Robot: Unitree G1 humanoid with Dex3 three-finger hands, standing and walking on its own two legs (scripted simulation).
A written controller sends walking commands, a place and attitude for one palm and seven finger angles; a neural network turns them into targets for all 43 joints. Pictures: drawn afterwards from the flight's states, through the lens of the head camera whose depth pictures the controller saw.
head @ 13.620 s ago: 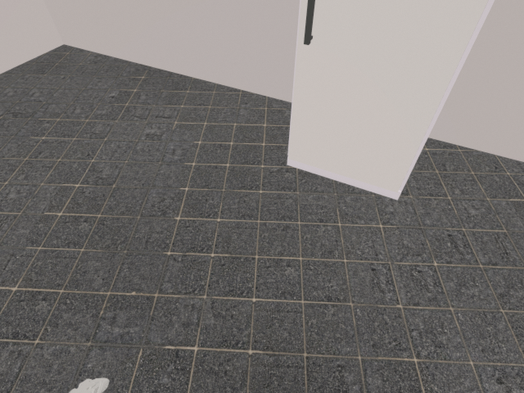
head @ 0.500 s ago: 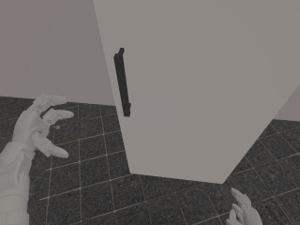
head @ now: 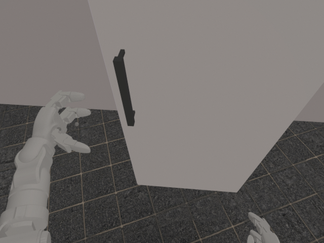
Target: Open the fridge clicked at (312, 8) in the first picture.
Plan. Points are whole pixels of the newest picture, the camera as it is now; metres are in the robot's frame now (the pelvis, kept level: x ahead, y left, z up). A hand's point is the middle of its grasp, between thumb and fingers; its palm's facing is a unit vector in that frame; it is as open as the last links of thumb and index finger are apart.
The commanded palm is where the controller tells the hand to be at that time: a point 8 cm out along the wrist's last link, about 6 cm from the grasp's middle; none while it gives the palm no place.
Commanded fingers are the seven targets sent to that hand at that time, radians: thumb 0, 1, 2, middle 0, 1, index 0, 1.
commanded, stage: move the hooked fingers beside the handle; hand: left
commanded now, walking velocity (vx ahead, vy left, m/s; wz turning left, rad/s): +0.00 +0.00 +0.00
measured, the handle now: (127, 92) +0.49 +0.13 +0.10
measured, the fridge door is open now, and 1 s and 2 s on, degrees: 0 0 0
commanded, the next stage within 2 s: feel for the door with the fingertips in 1.54 s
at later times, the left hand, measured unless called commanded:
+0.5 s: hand (93, 111) +0.41 +0.20 +0.11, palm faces -0.04 -1.00 -0.01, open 14.0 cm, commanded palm +0.39 +0.25 +0.11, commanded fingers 0.00 -0.50 0.30 -0.30 -1.20 -0.30 -1.20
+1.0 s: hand (103, 104) +0.44 +0.18 +0.10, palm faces -0.05 -1.00 +0.00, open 14.0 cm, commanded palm +0.41 +0.24 +0.10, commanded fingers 0.00 -0.50 0.30 -0.30 -1.20 -0.30 -1.20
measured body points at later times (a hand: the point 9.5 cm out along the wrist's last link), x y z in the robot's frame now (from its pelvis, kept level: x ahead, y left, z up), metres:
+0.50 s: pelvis +0.01 +0.00 +0.00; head +0.04 +0.00 +0.45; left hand +0.40 +0.25 +0.11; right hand +0.11 -0.25 -0.11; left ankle -0.01 +0.10 -0.73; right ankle +0.03 -0.10 -0.73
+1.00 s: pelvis +0.00 +0.01 -0.01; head +0.06 +0.00 +0.44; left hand +0.44 +0.24 +0.10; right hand +0.06 -0.26 -0.12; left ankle -0.01 +0.10 -0.73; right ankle +0.03 -0.10 -0.73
